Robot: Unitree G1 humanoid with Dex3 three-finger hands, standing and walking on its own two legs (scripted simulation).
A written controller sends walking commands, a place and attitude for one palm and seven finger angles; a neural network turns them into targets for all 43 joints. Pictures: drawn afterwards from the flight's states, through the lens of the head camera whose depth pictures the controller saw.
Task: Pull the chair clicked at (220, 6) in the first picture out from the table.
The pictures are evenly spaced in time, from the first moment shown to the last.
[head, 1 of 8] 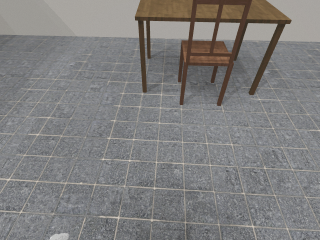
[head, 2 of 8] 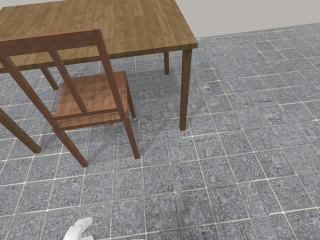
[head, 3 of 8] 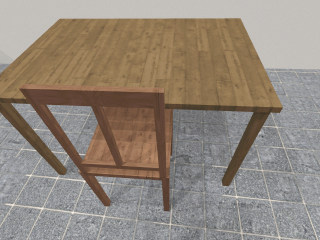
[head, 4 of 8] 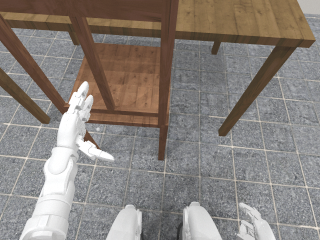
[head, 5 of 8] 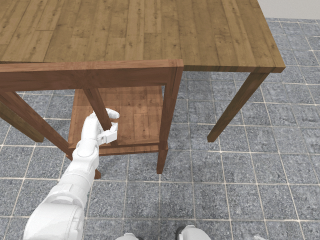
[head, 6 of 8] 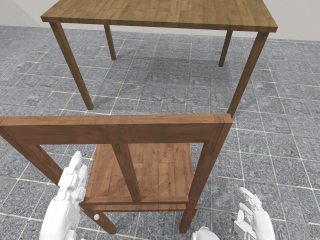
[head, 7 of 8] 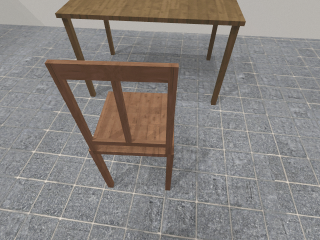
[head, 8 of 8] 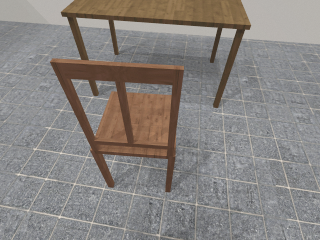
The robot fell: no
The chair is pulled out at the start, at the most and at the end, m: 0.00 0.64 0.64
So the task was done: yes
